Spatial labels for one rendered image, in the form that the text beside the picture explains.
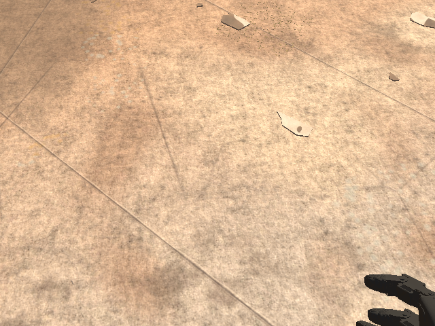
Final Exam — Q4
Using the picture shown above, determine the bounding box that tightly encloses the robot right hand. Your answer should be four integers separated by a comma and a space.
356, 274, 435, 326

